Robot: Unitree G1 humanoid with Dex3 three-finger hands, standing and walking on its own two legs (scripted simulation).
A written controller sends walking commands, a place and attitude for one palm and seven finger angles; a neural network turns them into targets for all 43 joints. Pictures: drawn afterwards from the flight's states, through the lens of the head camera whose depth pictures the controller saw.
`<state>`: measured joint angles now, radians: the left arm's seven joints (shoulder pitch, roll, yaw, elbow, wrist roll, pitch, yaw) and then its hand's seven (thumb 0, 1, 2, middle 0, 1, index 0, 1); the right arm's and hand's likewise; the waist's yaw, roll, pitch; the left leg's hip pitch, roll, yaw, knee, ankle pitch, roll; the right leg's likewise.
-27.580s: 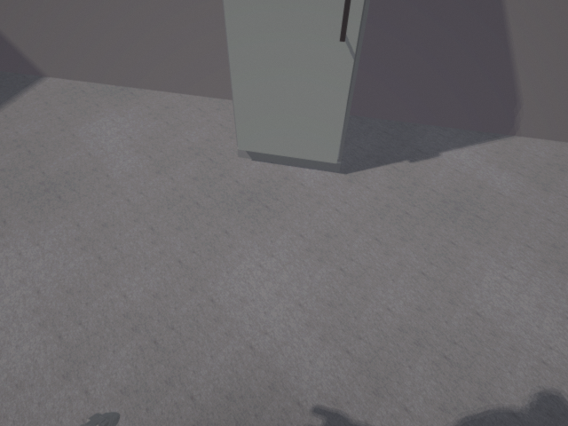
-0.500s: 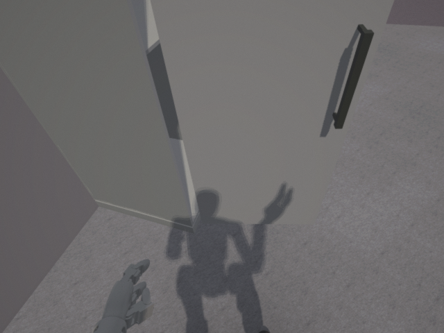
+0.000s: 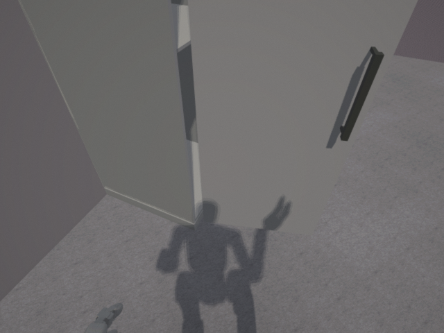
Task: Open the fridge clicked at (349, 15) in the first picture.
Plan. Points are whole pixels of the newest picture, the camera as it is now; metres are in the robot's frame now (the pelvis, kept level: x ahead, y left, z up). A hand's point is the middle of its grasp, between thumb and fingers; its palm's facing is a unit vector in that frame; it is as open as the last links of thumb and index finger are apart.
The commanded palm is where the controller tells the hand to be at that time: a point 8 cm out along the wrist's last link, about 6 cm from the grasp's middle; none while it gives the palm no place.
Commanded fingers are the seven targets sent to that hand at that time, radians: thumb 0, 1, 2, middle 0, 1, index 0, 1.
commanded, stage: stop stepping back and stand still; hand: right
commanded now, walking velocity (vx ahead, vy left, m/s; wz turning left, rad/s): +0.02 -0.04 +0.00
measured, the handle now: (357, 97) +0.72 -0.34 +0.09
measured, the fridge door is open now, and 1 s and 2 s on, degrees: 74 74 74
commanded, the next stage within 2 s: let the arm hang, fingers relaxed in 0.02 s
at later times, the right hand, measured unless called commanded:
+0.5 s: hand out of the picture +0.02 -0.22 -0.18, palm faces +0.05 +0.98 -0.19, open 6.9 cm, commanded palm none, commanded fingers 0.00 -0.90 -0.90 0.20 0.30 0.20 0.30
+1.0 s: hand out of the picture +0.05 -0.23 -0.17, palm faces +0.02 +0.98 -0.19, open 7.3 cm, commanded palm none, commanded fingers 0.00 -0.90 -0.90 0.20 0.30 0.20 0.30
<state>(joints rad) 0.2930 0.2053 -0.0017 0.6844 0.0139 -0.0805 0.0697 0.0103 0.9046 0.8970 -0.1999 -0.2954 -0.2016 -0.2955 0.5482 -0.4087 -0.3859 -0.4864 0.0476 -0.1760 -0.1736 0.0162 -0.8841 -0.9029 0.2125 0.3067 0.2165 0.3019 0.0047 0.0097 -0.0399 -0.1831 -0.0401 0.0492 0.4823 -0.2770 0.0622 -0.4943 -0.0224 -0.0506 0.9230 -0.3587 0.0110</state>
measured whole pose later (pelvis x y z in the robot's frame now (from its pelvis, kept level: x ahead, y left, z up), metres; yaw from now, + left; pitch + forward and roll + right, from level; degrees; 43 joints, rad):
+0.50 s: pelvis +0.02 -0.03 +0.00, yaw -4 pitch +0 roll +1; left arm 0.23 0.18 -0.01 0.99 0.03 0.04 0.00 0.00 0.91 0.90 -0.20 -0.29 -0.20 -0.30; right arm 0.28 -0.21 0.01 1.01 -0.01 0.03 -0.02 -0.01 -1.01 -0.90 0.21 0.30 0.21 0.30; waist 0.00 0.03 0.06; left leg -0.20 -0.01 0.01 0.47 -0.27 -0.01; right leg -0.31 -0.01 -0.04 0.51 -0.20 -0.03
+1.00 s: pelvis +0.03 -0.06 +0.01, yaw -2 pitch -1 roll +0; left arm 0.22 0.16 0.01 1.13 0.02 0.02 0.02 0.01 0.92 0.90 -0.20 -0.29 -0.20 -0.29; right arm 0.21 -0.17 0.02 1.15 -0.02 0.01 -0.04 0.01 -0.92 -0.90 0.20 0.30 0.20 0.30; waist 0.01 0.01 0.04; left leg -0.14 0.03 -0.03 0.40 -0.25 -0.04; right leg -0.22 0.03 -0.08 0.41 -0.18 -0.06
